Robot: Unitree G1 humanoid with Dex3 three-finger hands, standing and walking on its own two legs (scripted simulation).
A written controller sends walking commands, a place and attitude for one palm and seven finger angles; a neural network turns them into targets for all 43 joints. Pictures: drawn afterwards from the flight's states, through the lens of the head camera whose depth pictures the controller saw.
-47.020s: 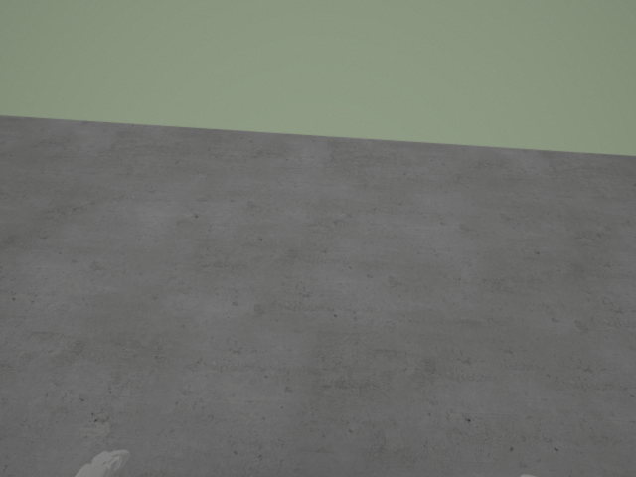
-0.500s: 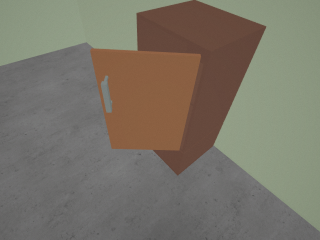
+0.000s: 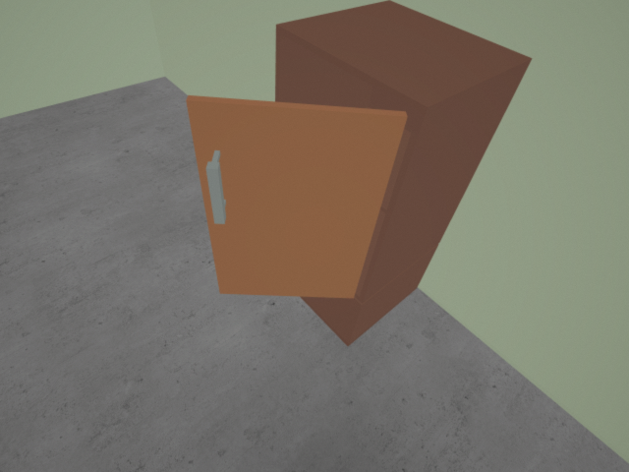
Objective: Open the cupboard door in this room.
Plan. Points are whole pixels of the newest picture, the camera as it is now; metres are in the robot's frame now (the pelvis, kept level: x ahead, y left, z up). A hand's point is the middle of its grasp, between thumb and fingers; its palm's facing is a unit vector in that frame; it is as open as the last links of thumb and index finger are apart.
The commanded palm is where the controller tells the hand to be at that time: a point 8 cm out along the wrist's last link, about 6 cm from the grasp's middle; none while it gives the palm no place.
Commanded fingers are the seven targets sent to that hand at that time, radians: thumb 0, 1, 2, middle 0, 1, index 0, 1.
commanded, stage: shuffle to correct the standing spot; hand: left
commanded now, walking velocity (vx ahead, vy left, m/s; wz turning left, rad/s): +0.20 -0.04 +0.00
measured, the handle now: (218, 188) +0.62 +0.23 -0.04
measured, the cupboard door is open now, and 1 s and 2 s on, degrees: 49 49 49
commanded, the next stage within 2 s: come to a stop and stand still in 0.26 s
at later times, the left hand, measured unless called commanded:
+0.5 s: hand (230, 448) +0.19 +0.12 -0.15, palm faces +0.14 -0.98 -0.16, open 7.1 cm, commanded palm none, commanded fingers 0.00 0.90 0.90 -0.20 -0.30 -0.20 -0.30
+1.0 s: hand out of the picture +0.05 +0.11 -0.17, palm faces +0.12 -0.97 -0.21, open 7.3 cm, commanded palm none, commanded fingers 0.00 0.90 0.90 -0.20 -0.30 -0.20 -0.30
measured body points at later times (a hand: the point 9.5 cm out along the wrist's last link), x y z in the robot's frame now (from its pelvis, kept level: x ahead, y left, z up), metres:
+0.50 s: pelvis +0.09 -0.05 +0.00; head +0.10 -0.04 +0.45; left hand +0.18 +0.18 -0.14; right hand +0.05 -0.27 -0.16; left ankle +0.07 +0.06 -0.68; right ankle +0.12 -0.14 -0.74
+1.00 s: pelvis +0.08 -0.05 -0.01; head +0.08 -0.07 +0.44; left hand +0.04 +0.17 -0.16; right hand +0.19 -0.26 -0.16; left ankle +0.15 +0.07 -0.73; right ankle +0.06 -0.15 -0.74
